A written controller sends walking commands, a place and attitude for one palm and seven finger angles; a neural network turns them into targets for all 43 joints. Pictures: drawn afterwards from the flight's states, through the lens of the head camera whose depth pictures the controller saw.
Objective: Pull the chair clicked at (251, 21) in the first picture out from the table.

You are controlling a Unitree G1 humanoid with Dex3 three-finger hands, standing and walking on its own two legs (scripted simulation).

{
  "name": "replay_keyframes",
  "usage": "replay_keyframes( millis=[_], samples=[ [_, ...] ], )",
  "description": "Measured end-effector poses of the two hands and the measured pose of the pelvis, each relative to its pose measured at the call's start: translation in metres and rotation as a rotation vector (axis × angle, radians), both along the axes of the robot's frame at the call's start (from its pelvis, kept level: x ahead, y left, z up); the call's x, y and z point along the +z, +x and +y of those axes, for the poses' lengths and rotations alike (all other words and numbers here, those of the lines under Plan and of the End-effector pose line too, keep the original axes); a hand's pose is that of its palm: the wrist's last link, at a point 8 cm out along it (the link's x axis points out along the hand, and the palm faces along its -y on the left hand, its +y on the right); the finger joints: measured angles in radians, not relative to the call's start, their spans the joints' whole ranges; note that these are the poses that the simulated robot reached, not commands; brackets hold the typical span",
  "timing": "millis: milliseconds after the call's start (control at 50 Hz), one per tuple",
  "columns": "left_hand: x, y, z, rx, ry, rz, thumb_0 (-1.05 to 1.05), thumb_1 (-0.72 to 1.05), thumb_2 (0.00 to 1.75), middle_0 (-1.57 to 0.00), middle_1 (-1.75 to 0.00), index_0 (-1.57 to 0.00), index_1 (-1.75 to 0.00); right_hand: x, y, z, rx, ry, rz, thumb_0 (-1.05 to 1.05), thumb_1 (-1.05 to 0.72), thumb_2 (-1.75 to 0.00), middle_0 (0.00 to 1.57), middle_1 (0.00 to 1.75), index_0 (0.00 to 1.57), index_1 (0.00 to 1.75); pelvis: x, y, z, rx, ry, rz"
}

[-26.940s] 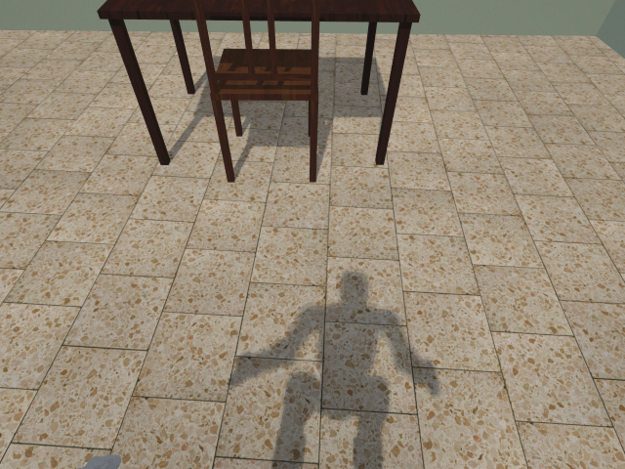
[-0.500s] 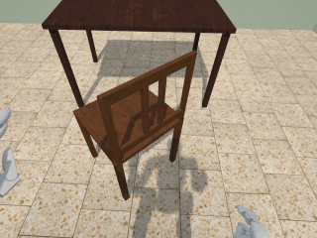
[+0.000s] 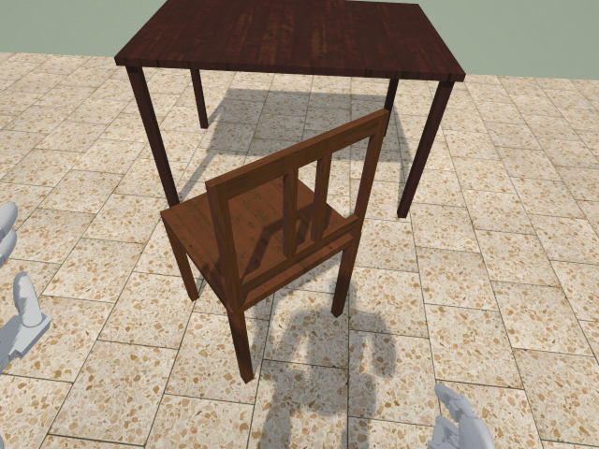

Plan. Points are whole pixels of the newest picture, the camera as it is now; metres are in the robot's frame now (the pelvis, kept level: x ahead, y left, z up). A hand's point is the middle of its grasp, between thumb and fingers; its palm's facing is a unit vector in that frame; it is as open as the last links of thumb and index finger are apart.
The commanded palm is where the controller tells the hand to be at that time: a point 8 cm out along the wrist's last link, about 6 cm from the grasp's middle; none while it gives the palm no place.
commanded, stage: stop stepping back and stand still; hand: left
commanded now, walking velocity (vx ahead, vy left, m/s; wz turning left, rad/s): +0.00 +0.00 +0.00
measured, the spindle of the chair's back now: (289, 216) +0.59 +0.06 -0.09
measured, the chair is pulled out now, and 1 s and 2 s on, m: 0.59 0.59 0.59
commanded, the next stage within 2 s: let the arm hang, fingers relaxed in 0.38 s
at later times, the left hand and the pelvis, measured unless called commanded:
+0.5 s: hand (66, 298) +0.23 +0.26 +0.15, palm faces +0.35 -0.80 -0.49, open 7.4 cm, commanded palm none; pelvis +0.02 +0.00 +0.00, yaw +0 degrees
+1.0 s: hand out of the picture -0.03 +0.19 -0.17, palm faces +0.07 -0.97 -0.24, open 7.1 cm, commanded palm none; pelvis +0.01 -0.01 +0.00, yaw +3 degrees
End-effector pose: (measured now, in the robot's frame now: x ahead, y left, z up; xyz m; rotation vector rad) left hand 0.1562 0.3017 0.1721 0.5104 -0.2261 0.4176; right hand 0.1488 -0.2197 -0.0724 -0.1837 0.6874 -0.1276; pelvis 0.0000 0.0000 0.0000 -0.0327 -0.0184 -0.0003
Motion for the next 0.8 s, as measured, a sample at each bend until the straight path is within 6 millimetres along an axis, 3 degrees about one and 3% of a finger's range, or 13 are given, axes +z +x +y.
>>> replay_keyframes(
  millis=[260,480,500,540,600,640,680,740,800],
  samples=[
    [0.003,0.029,-0.003,-0.059,0.026,0.051,0.02,0.89,0.9,-0.21,-0.3,-0.22,-0.3,0.012,0.025,-0.018,-0.045,-0.042,0.009,0.01,-0.91,-0.9,0.2,0.3,0.21,0.3,0.004,0.019,0.002,-0.009,0.014,0.005],
    [0.002,0.032,-0.001,-0.051,0.024,0.072,0.02,0.89,0.9,-0.21,-0.3,-0.22,-0.3,0.008,0.028,-0.014,-0.05,-0.032,0.036,0.01,-0.91,-0.9,0.2,0.3,0.21,0.3,0.005,0.024,0.003,-0.008,0.016,0.007],
    [-0.005,0.034,-0.001,-0.057,0.035,0.094,0.02,0.89,0.9,-0.21,-0.3,-0.21,-0.3,0.005,0.028,-0.013,-0.031,-0.024,0.035,0.01,-0.91,-0.9,0.2,0.3,0.21,0.3,0.005,0.023,0.004,-0.001,0.014,0.018],
    [-0.047,0.042,0.004,-0.047,-0.017,0.247,0.01,0.9,0.9,-0.2,-0.3,-0.21,-0.3,-0.01,0.027,-0.014,0.012,-0.011,0.075,0.01,-0.91,-0.9,0.2,0.3,0.21,0.3,0.001,0.02,0.006,0.014,0.021,0.041],
    [-0.145,0.039,0.001,0.024,-0.208,0.605,0.0,0.9,0.9,-0.2,-0.3,-0.2,-0.3,-0.035,0.016,-0.013,0.034,0.005,0.177,0.0,-0.91,-0.9,0.2,0.3,0.21,0.3,-0.005,0.016,0.007,0.026,0.031,0.056],
    [-0.208,0.018,-0.016,0.051,-0.33,0.854,0.01,0.91,0.9,-0.19,-0.3,-0.2,-0.3,-0.046,0.003,-0.012,0.029,0.015,0.242,0.0,-0.91,-0.9,0.2,0.3,0.21,0.3,-0.007,0.014,0.006,0.03,0.034,0.05],
    [-0.258,-0.014,-0.042,0.051,-0.433,1.07,0.01,0.91,0.9,-0.19,-0.3,-0.2,-0.3,-0.051,-0.015,-0.011,0.014,0.018,0.305,0.0,-0.91,-0.9,0.2,0.3,0.21,0.3,-0.007,0.013,0.003,0.031,0.037,0.037],
    [-0.306,-0.07,-0.084,0.033,-0.565,1.321,0.01,0.91,0.9,-0.19,-0.3,-0.2,-0.3,-0.055,-0.048,-0.013,-0.016,0.005,0.408,0.0,-0.91,-0.9,0.2,0.3,0.21,0.3,-0.007,0.012,0.0,0.029,0.035,0.018],
    [-0.318,-0.105,-0.082,0.136,-0.632,1.371,-0.02,1.01,0.9,-0.2,-0.3,-0.21,-0.3,-0.056,-0.082,-0.017,-0.031,-0.015,0.529,0.0,-0.91,-0.9,0.2,0.3,0.21,0.3,-0.004,0.01,-0.006,0.042,0.024,0.012]
  ],
)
